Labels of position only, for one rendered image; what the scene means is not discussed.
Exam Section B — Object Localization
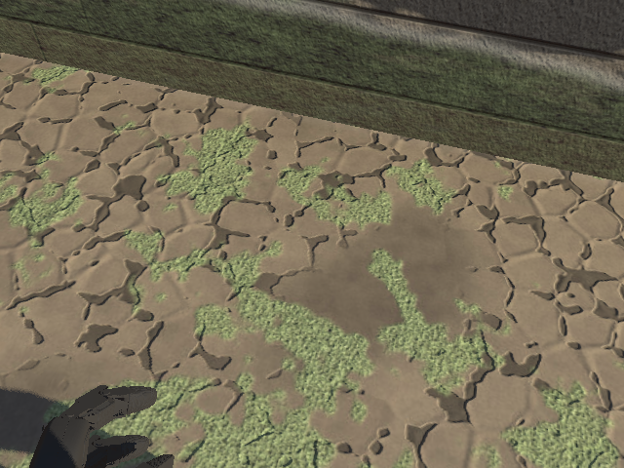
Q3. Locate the left robot hand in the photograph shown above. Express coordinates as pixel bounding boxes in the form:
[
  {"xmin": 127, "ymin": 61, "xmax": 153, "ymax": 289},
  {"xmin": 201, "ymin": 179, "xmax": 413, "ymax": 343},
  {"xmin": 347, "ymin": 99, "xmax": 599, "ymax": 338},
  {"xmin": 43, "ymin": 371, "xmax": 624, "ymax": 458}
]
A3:
[{"xmin": 29, "ymin": 385, "xmax": 175, "ymax": 468}]

